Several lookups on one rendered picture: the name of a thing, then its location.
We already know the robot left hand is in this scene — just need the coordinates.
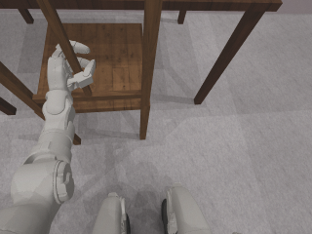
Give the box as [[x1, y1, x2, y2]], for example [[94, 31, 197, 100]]
[[47, 40, 96, 94]]

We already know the robot left forearm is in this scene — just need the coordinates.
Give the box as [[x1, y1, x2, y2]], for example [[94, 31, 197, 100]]
[[10, 89, 76, 204]]

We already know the table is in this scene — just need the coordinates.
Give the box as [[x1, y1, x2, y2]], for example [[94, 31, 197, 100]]
[[0, 0, 283, 116]]

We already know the chair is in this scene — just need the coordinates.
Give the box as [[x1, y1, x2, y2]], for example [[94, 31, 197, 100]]
[[0, 0, 163, 145]]

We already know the robot right thigh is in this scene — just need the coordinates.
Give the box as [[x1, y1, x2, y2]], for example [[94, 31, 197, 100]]
[[166, 186, 213, 234]]

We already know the robot left thigh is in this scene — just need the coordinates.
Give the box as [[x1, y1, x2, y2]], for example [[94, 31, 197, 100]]
[[92, 196, 127, 234]]

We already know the robot left upper arm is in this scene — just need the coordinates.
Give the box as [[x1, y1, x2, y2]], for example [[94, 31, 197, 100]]
[[0, 160, 75, 234]]

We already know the robot thigh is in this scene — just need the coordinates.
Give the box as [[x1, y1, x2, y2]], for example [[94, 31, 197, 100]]
[[92, 196, 127, 234], [166, 186, 213, 234]]

